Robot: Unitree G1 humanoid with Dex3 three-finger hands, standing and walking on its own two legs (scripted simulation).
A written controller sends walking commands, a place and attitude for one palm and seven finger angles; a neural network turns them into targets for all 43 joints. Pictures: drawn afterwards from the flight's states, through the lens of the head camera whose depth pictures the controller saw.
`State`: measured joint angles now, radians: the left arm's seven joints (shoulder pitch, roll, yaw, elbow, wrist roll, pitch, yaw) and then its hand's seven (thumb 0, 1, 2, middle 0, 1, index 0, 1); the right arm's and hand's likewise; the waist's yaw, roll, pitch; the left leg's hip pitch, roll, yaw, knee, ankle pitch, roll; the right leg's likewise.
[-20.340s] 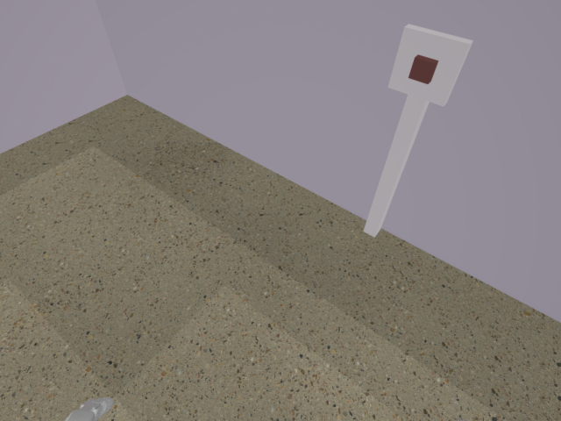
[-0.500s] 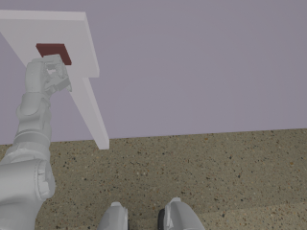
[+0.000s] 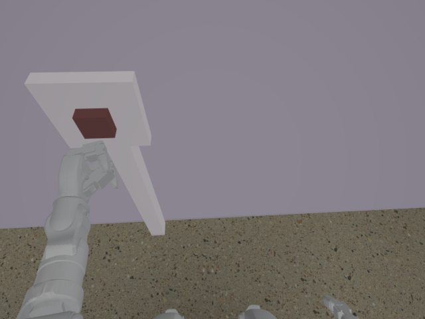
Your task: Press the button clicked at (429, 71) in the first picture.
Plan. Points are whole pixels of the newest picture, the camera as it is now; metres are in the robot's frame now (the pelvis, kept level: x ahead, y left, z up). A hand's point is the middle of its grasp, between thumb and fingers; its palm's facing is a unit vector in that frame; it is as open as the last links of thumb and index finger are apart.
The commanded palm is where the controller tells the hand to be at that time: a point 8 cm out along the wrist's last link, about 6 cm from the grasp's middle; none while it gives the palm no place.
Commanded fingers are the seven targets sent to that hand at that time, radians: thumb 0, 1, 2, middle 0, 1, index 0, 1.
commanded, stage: pull the fist back off the button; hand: left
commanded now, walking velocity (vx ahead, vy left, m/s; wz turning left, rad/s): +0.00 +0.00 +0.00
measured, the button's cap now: (96, 122) +0.47 +0.24 +0.08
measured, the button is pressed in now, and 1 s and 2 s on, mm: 0 0 0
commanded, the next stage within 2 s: draw the hand back to the body in 0.30 s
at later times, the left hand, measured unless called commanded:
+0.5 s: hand (99, 191) +0.33 +0.21 +0.06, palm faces +0.11 -0.99 -0.03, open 3.1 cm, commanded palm +0.29 +0.26 +0.07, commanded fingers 0.00 0.90 0.90 -1.30 -1.50 -1.30 -1.50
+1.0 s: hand (56, 214) +0.25 +0.22 +0.13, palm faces +0.22 -0.95 -0.20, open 3.1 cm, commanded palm +0.21 +0.27 +0.14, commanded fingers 0.00 0.90 0.90 -1.30 -1.50 -1.30 -1.50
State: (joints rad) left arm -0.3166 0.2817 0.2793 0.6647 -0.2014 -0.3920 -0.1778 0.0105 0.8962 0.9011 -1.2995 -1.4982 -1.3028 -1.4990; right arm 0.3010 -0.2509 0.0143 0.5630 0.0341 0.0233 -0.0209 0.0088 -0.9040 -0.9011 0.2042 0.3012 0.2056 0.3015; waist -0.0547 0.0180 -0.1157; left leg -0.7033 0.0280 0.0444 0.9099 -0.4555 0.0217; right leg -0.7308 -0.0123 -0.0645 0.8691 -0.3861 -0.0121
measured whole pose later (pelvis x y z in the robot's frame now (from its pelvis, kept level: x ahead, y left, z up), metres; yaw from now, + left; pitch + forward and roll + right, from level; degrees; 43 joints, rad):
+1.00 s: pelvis +0.00 -0.01 +0.03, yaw +2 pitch +3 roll -1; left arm 0.21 0.31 0.20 -0.05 -0.17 -0.12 -0.05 0.02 0.90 0.90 -1.30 -1.50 -1.30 -1.50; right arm 0.23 -0.24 0.03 0.55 0.05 -0.11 -0.09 0.01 -0.90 -0.90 0.20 0.30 0.20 0.30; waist 0.02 0.04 -0.08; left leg -0.39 0.01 0.01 0.71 -0.39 0.01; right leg -0.40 -0.02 -0.09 0.68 -0.34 -0.02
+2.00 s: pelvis +0.01 +0.00 +0.05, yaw +1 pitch -5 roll -1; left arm 0.54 0.32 0.28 -0.50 -0.05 -0.07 0.12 0.02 0.89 0.90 -1.31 -1.50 -1.31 -1.50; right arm 0.22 -0.22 0.03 0.63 0.00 -0.13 -0.08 0.01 -0.90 -0.90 0.20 0.30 0.21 0.30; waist 0.07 0.06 0.01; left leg -0.07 0.01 0.03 0.43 -0.27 0.02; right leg -0.09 -0.01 -0.08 0.40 -0.22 -0.01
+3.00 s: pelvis -0.09 +0.02 +0.04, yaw +4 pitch +4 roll -4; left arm 0.61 0.42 0.45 -0.63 0.00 -0.26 0.15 0.01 0.89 0.90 -1.31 -1.50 -1.31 -1.50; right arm 0.26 -0.18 0.01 0.58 -0.02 -0.09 -0.06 0.01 -0.90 -0.90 0.21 0.30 0.21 0.30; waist -0.01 0.00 -0.03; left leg -0.48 -0.01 -0.02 0.59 -0.16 0.06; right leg -0.26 0.07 0.01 0.69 -0.32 0.02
